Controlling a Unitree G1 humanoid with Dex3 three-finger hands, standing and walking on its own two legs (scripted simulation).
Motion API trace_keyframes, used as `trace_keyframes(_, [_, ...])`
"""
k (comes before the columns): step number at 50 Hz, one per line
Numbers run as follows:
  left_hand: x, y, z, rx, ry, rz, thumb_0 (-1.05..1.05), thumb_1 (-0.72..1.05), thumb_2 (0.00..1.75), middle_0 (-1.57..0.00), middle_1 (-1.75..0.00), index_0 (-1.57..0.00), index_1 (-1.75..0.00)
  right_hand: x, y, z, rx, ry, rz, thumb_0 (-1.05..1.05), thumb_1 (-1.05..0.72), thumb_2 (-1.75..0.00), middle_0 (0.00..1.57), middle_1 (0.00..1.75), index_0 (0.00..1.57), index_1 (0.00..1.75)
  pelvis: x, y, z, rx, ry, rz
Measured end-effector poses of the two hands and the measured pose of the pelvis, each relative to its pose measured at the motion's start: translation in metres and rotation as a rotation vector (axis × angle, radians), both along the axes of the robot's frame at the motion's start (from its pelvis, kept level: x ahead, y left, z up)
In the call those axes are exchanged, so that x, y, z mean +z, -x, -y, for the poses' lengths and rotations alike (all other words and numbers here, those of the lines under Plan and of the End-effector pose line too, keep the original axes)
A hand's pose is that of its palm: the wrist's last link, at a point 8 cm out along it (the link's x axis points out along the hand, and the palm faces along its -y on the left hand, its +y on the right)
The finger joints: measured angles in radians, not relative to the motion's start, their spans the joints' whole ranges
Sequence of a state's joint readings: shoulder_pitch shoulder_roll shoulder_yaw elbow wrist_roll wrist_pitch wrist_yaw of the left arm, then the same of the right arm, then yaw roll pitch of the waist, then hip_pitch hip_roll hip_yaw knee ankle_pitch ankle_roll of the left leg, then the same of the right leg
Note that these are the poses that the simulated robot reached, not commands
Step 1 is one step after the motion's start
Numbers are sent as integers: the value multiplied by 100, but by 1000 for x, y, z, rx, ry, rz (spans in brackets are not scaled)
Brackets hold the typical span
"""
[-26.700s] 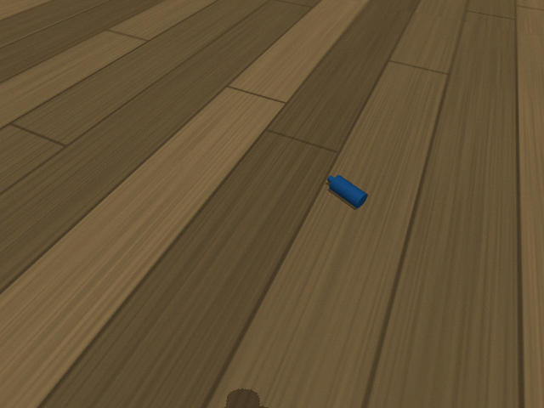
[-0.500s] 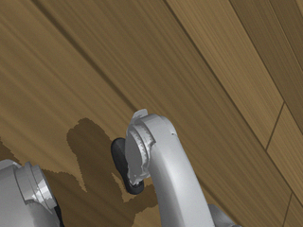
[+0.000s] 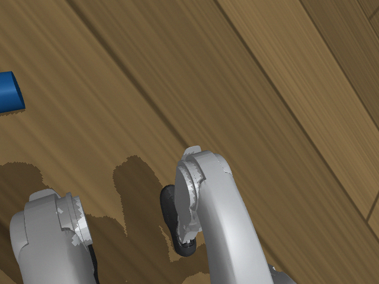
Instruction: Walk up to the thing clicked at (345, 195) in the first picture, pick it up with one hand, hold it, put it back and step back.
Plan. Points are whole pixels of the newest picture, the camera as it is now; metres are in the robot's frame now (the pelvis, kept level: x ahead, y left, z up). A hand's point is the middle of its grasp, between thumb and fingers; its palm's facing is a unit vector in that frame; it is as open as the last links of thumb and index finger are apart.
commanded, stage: withdraw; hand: left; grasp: from above
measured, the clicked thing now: out of the picture +0.51 +0.33 -0.28
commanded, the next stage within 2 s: home in 0.54 s
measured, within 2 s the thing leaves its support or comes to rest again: neither
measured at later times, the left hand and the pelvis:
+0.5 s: hand out of the picture +0.48 +0.31 -0.10, palm faces -0.46 -0.09 -0.88, open 13.8 cm; pelvis -0.02 -0.01 +0.03, yaw +5 degrees
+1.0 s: hand out of the picture +0.46 +0.31 -0.05, palm faces -0.34 -0.32 -0.88, open 11.9 cm; pelvis -0.01 +0.00 +0.06, yaw +6 degrees
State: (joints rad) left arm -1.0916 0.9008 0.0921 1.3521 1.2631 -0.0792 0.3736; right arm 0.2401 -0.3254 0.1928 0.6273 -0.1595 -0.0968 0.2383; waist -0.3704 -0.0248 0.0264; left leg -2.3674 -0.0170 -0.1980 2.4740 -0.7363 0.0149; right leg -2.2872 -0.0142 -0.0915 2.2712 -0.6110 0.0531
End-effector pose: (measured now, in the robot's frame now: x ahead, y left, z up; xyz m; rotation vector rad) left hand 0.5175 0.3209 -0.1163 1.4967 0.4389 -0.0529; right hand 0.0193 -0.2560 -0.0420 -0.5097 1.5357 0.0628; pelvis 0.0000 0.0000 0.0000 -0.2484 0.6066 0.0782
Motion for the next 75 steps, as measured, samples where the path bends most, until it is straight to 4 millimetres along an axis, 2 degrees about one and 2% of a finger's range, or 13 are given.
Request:
trace_keyframes(7, [72,9,-11,44,-17,-71,0,-54,104,-9,-105,-8,-105,1,-29,7,-34,-17,71,0,-92,-90,20,30,20,30,25,4,2,27,-37,-18])
trace_keyframes(12, [96,21,-13,53,14,-180,0,-52,104,-10,-104,-9,-104,11,-43,17,-23,19,131,0,-92,-90,20,30,20,30,42,11,4,40,-57,-6])
trace_keyframes(20, [92,26,-1,-68,50,-196,0,-50,102,-13,-102,-12,-102,22,-34,31,13,114,103,0,-92,-90,20,30,20,30,43,20,7,44,-65,6])
trace_keyframes(28, [52,28,13,-110,38,-155,0,-49,101,-15,-99,-13,-100,8,-9,27,-18,130,45,0,-92,-90,20,30,20,30,25,21,6,41,-57,9])
trace_keyframes(33, [37,24,12,-77,25,-120,0,-48,99,-16,-98,-15,-99,-6,5,16,-52,97,25,0,-92,-90,20,30,20,30,14,19,6,38,-58,8])
trace_keyframes(36, [39,17,8,-55,12,-86,0,-48,97,-17,-96,-16,-96,-14,10,8,-76,73,17,0,-91,-90,20,30,20,30,10,17,5,36,-58,0])
trace_keyframes(40, [54,12,3,-12,14,-53,0,-43,94,-20,-87,-18,-87,-17,9,0,-109,40,17,0,-91,-89,20,30,20,30,13,13,5,36,-60,-18])
trace_keyframes(45, [83,23,-2,55,75,-61,0,-29,91,-22,-76,-20,-77,-9,-4,-3,-142,9,39,0,-90,-89,20,30,20,30,31,9,3,40,-63,-40])
trace_keyframes(52, [136,74,-6,143,275,-73,0,7,91,-23,-60,-21,-61,22,-45,5,-130,-14,116,1,-90,-89,20,30,20,30,76,6,1,53,-77,-50])
trace_keyframes(57, [176,123,-7,220,416,-60,0,41,90,-22,-47,-21,-47,55,-94,8,-86,-23,233,1,-90,-89,20,30,20,30,113,4,2,61,-97,-32])
trace_keyframes(62, [211,167,1,320,547,-52,0,68,90,-22,-37,-21,-37,96,-148,-1,-30,-56,392,1,-91,-89,20,30,20,30,152,2,4,72,-118,2])
trace_keyframes(68, [254,206,17,455,695,-34,1,83,90,-21,-32,-21,-32,148,-196,-22,3,-121,573,1,-91,-89,20,30,20,30,197,-5,7,86,-143,53])
trace_keyframes(75, [302,241,38,616,879,-22,1,88,90,-21,-31,-21,-30,204,-220,-42,-3,-187,697,1,-91,-89,20,30,20,30,247,-15,10,95,-172,123])
